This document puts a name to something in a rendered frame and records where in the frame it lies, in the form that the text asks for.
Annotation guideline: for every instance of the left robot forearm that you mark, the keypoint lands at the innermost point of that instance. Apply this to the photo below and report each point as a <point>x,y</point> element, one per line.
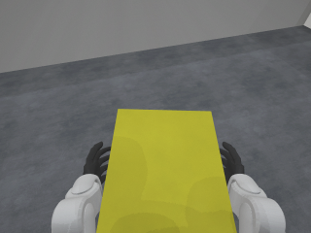
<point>77,212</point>

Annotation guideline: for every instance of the right robot forearm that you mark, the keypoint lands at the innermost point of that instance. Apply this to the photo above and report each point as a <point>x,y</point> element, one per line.
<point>256,212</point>

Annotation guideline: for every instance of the carton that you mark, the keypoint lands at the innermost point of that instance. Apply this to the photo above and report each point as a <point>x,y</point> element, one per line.
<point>165,175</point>

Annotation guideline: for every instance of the left robot hand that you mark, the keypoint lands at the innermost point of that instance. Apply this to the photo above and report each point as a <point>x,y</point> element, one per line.
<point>93,161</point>

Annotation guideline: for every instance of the right robot hand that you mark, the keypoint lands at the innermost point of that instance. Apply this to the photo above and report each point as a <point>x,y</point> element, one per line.
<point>232,162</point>

